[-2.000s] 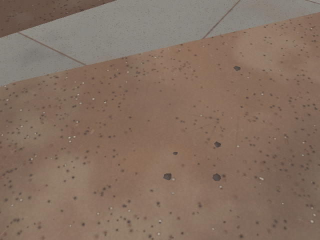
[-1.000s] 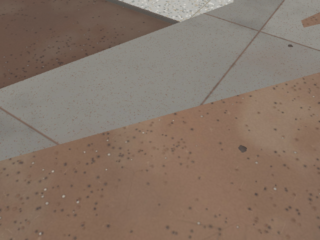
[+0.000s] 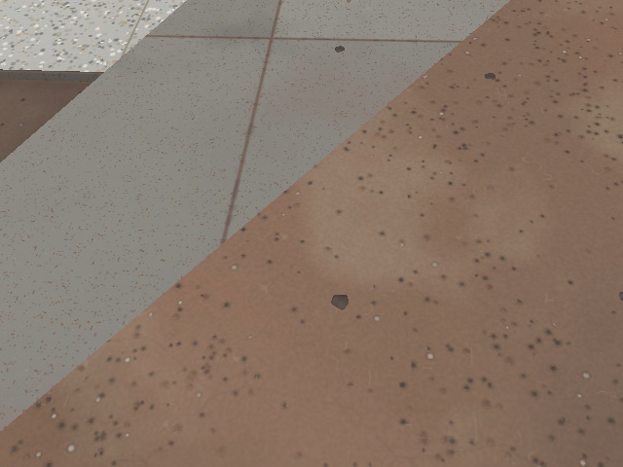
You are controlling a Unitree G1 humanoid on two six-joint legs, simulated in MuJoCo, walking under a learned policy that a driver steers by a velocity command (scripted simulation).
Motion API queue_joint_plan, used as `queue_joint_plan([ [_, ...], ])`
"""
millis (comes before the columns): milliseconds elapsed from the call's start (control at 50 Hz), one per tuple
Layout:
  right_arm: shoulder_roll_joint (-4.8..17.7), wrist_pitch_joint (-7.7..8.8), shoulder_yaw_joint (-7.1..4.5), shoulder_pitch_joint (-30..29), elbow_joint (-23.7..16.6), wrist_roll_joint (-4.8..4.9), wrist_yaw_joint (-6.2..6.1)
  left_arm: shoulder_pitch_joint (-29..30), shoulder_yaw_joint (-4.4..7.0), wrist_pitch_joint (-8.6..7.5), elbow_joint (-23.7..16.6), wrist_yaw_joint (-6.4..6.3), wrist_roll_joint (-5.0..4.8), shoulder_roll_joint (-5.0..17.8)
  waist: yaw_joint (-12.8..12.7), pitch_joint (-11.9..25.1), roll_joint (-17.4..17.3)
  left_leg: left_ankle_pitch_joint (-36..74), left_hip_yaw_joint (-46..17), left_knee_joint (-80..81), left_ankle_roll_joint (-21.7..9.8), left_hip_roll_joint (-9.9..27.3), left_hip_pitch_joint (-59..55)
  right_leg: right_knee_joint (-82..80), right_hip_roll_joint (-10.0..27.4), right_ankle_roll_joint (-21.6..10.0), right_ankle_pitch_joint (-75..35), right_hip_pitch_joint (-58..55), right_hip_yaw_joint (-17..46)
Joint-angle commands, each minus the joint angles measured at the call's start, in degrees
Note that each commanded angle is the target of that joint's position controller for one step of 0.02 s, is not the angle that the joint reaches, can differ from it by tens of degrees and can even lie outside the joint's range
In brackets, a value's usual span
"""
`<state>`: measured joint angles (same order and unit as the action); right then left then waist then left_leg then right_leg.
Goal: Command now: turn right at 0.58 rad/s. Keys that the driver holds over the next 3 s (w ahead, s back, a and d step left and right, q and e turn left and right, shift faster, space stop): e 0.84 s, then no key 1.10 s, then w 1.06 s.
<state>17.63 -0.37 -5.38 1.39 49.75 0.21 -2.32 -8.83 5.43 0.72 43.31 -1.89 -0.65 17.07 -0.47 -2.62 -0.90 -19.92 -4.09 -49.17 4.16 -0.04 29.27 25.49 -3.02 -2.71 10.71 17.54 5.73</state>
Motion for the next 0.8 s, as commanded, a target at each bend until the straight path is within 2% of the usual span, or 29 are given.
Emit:
queue_joint_plan([
  [20, 4.39, 0.82, -0.76, -0.66, -3.19, 0.16, 0.34, 1.45, 2.51, -0.17, -4.06, -0.28, 0.14, 10.56, -0.08, 8.37, 9.39, 0.70, -0.17, 5.01, 0.30, -1.04, -1.87, -4.94, 13.39, -10.31, -14.67, -7.36, 15.42],
  [100, 5.24, 1.99, -0.94, 1.71, -3.28, 0.45, 1.36, 2.90, 2.10, 0.49, -5.11, -0.12, 0.04, 10.24, 0.53, 8.50, 10.89, 0.45, -0.28, 14.07, -0.80, -2.13, -7.21, -2.33, 12.29, -9.13, -16.67, -7.57, 20.11],
  [140, 5.74, 2.60, -1.27, 6.21, -2.19, 0.37, 1.94, 4.59, 1.64, 1.11, -6.04, -0.55, -0.55, 9.61, 3.39, 8.74, 10.14, 10.43, 0.69, 27.16, -2.27, -1.47, -15.60, 0.89, 9.29, -5.91, -14.07, -5.31, 19.85],
  [160, 8.79, 2.55, -2.05, 8.40, -1.82, -0.39, 1.83, 3.21, 1.02, 1.25, -6.50, -0.76, -0.31, 7.56, 2.96, 9.96, 5.36, 15.42, -4.59, 29.72, -4.79, 5.83, -23.07, 6.51, 6.02, -2.94, -4.47, 0.38, 16.91],
  [180, 12.36, 1.84, -2.53, 7.14, -2.61, -1.10, 1.09, -1.67, 0.15, 1.10, -6.22, -0.54, 0.35, 3.71, -1.33, 10.44, -10.36, 31.23, -15.94, 29.00, -10.46, 18.21, -29.30, 20.02, -3.12, 0.65, 19.80, 10.12, 6.31],
  [200, 12.32, 1.76, -2.29, 7.27, -3.07, -2.97, 1.46, -1.03, 1.51, 0.35, -7.73, -0.32, 0.11, 8.26, -0.29, 9.19, -16.13, 33.60, -26.90, 31.41, -20.05, 25.58, -25.28, 31.52, -4.09, 2.84, 28.84, 17.61, 3.42],
  [220, 9.47, 1.96, -1.56, 4.32, -4.71, -2.76, 1.30, -1.16, 2.85, 0.22, -6.44, -0.16, -0.27, 12.43, -0.78, 7.46, -9.71, 30.48, -22.07, 31.54, -20.21, 23.62, -23.28, 39.47, -0.71, 3.68, 24.42, 17.51, 4.50],
  [240, 7.14, 1.83, -1.02, 1.50, -5.30, -1.92, 0.99, -1.74, 3.31, 0.67, -5.41, -0.09, -0.53, 12.69, -1.65, 5.97, -7.17, 27.03, -15.37, 30.86, -17.10, 19.38, -22.04, 42.12, 0.05, 4.45, 20.01, 17.74, 3.49],
  [260, 5.90, 1.66, -0.57, 0.36, -6.05, -1.10, 0.69, -2.47, 3.13, 1.48, -4.45, -0.24, -0.52, 11.07, -1.68, 5.00, -6.33, 23.60, -10.74, 30.87, -15.08, 16.33, -21.58, 44.09, 0.64, 5.51, 17.19, 18.00, 2.44],
  [280, 5.76, 1.48, -0.36, 0.36, -6.02, -0.56, 0.33, -2.27, 2.74, 1.93, -4.80, -0.11, -0.38, 9.64, -1.09, 3.82, -6.72, 23.41, -8.51, 31.21, -15.03, 15.44, -21.32, 45.55, 1.06, 6.47, 14.63, 18.97, 1.78],
  [320, 6.29, 0.91, -0.31, 2.60, -5.63, -0.79, -0.39, 0.07, 1.93, 2.00, -6.49, 0.31, -0.89, 7.32, 0.40, 2.99, -7.69, 22.93, -4.09, 32.45, -15.40, 13.86, -22.03, 41.81, 1.98, 7.46, 11.63, 19.21, -1.37],
  [340, 6.83, 0.69, -0.45, 4.30, -5.40, -0.96, -0.70, 1.71, 1.57, 1.88, -7.50, 0.39, -1.00, 6.64, 1.61, 3.33, -8.13, 23.59, -3.49, 32.57, -15.94, 14.41, -24.46, 38.63, 2.70, 7.89, 11.11, 20.02, -2.16],
  [380, 8.28, 0.38, -0.90, 6.34, -5.22, -0.96, -0.92, 3.44, 1.06, 1.73, -9.00, 0.67, -0.72, 5.95, 3.08, 4.87, -8.41, 25.61, -2.62, 32.17, -16.75, 16.08, -28.02, 32.63, 4.33, 8.42, 11.36, 19.07, -3.06],
  [420, 9.84, 0.16, -1.44, 5.95, -5.66, -0.69, -0.59, 3.72, 0.48, 1.68, -9.91, 1.25, -0.46, 5.19, 3.36, 5.86, -8.88, 26.91, -0.36, 31.87, -16.69, 16.94, -27.43, 26.60, 5.54, 8.00, 11.74, 14.64, -4.81],
  [480, 11.22, -0.03, -1.97, 5.12, -6.25, -0.15, 0.31, 2.50, 0.64, 2.02, -10.28, 2.06, -0.55, 6.07, 2.94, 5.93, -9.74, 27.89, 2.48, 31.12, -15.94, 17.62, -24.51, 19.25, 5.10, 6.51, 10.86, 7.59, -8.20],
  [520, 11.67, 0.04, -2.14, 5.08, -6.21, 0.67, 0.83, 1.34, 1.04, 2.49, -10.43, 2.63, -0.56, 6.53, 2.18, 5.66, -9.69, 26.80, 3.13, 29.14, -14.71, 18.50, -24.29, 13.29, 4.62, 4.80, 8.89, 4.39, -9.24],
  [540, 11.67, 0.03, -2.15, 4.37, -6.20, 1.26, 0.98, -0.29, 1.25, 2.66, -10.03, 2.89, -0.54, 6.39, 0.84, 5.72, -9.21, 25.81, 4.24, 26.89, -13.23, 18.32, -23.44, 7.98, 4.01, 3.46, 5.43, 1.18, -10.14],
  [560, 10.77, 0.06, -1.96, 4.61, -5.84, 1.74, 1.12, -2.73, 1.66, 2.74, -9.12, 2.87, -0.46, 6.55, -0.44, 6.19, -8.02, 23.17, 6.11, 23.13, -10.86, 17.27, -21.30, 1.91, 2.73, 1.70, 0.72, -3.96, -10.77],
  [580, 8.26, 0.23, -1.34, 8.22, -4.45, 1.21, 1.53, -5.75, 2.67, 2.69, -8.29, 2.27, -0.42, 8.82, -0.96, 7.48, -2.29, 16.79, 9.88, 15.31, -6.83, 14.56, -15.57, -2.97, 3.48, -0.63, -7.74, -12.68, -6.94],
  [600, 3.99, 0.38, 0.09, 8.16, -6.44, -1.87, 1.98, -8.28, 4.42, 2.43, -9.04, 1.14, -0.26, 16.34, 0.02, 8.74, 16.00, -10.21, 14.70, -3.96, -1.07, 7.27, 1.09, -3.33, 18.81, -6.72, -31.32, -23.69, 14.12],
  [620, 4.74, 0.65, -0.03, 2.89, -9.45, -1.64, 1.45, -7.21, 3.74, 0.97, -10.71, 1.78, 1.68, 16.95, -2.12, 11.02, 16.97, -20.70, 5.97, -16.08, 0.30, 1.15, 9.13, -4.48, 26.53, -18.23, -33.80, -19.15, 25.24],
  [640, 7.52, 0.55, -0.82, 0.62, -9.72, -0.32, 1.08, -6.46, 3.07, -0.36, -10.53, 2.35, 1.96, 14.34, -3.14, 10.47, 10.68, -17.64, 2.06, -20.91, -0.37, 2.51, 9.58, -5.79, 23.80, -17.88, -28.66, -17.43, 21.14],
  [660, 7.96, 0.44, -1.11, 1.10, -9.57, 0.37, 0.82, -4.06, 2.58, -1.11, -10.12, 2.17, 1.36, 12.85, -1.33, 7.94, 9.42, -12.36, 1.14, -20.37, -1.33, 3.39, 9.71, -5.86, 20.25, -14.27, -23.71, -15.07, 16.28],
  [680, 8.04, 0.30, -1.36, 2.28, -8.42, -0.10, 0.33, -1.66, 2.17, -1.17, -10.29, 1.80, 0.54, 11.29, -0.18, 7.08, 6.83, -8.09, 0.55, -18.27, -1.49, 4.11, 9.42, -5.77, 17.40, -11.26, -18.54, -13.72, 13.70],
  [700, 8.51, 0.10, -1.59, 3.01, -8.33, -0.56, 0.05, 0.19, 1.70, -0.95, -10.58, 1.45, 0.00, 10.51, 0.76, 6.33, 7.71, -5.09, 0.46, -16.90, -1.20, 3.94, 8.00, -6.07, 16.06, -10.20, -17.80, -11.48, 12.47],
  [740, 7.80, 0.19, -1.58, 4.58, -8.35, -0.56, 0.27, 0.33, 1.26, -0.83, -11.19, 0.89, 0.53, 10.11, 1.54, 7.69, 8.47, -1.18, 0.71, -16.54, -0.65, 2.30, 4.92, -6.52, 14.66, -10.41, -18.65, -9.76, 11.87],
  [800, 6.33, 0.29, -1.12, 3.91, -9.24, -0.37, 0.32, -0.62, 1.32, -0.85, -11.30, 0.45, 0.35, 10.34, 0.92, 7.80, 8.21, 0.48, 0.12, -8.87, 0.08, 1.21, 4.92, -6.31, 13.88, -10.53, -16.11, -11.08, 13.05],
])
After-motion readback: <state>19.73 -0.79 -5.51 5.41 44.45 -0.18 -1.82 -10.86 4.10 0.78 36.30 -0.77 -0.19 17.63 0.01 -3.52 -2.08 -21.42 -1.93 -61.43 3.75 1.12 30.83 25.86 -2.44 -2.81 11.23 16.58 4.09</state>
